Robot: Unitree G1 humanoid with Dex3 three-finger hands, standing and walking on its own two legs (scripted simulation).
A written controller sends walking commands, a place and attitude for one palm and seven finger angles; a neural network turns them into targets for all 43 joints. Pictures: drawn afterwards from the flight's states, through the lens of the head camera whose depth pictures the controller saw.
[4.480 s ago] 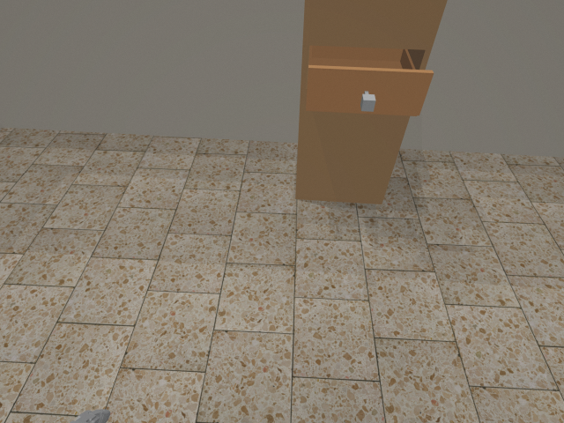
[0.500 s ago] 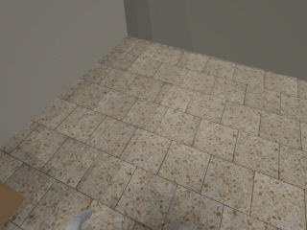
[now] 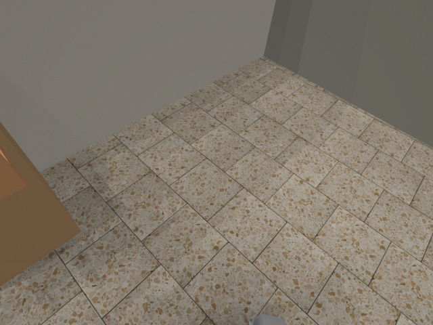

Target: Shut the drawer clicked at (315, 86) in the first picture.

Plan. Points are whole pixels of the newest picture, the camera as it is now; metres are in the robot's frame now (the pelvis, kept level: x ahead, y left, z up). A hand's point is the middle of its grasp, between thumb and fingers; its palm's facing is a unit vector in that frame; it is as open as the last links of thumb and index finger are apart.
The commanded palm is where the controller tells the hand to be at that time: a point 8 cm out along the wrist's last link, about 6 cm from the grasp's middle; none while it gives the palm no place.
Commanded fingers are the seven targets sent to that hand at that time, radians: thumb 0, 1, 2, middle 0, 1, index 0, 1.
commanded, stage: turn to face it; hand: left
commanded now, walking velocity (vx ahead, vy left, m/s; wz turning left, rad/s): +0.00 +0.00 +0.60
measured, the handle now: out of the picture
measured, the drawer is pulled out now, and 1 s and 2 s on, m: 0.16 0.16 0.16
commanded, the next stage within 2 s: take the last steps up to it in 1.20 s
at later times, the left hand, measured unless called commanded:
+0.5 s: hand out of the picture -0.02 +0.14 -0.15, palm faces +0.34 -0.90 -0.26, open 7.4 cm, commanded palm none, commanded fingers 0.00 0.90 0.90 -0.20 -0.30 -0.20 -0.30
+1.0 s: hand out of the picture -0.09 +0.20 -0.15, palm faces +0.59 -0.76 -0.28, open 7.4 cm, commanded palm none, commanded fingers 0.00 0.90 0.90 -0.20 -0.30 -0.20 -0.30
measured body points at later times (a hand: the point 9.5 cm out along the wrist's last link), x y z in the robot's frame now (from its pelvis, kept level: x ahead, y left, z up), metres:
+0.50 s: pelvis -0.02 -0.06 +0.00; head +0.00 -0.07 +0.45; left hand -0.03 +0.19 -0.13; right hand +0.15 -0.29 -0.14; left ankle -0.07 +0.08 -0.66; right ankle +0.01 -0.17 -0.74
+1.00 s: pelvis -0.04 -0.04 +0.00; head -0.02 -0.02 +0.45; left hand -0.12 +0.24 -0.13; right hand +0.16 -0.20 -0.14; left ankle -0.09 +0.06 -0.74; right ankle +0.04 -0.16 -0.69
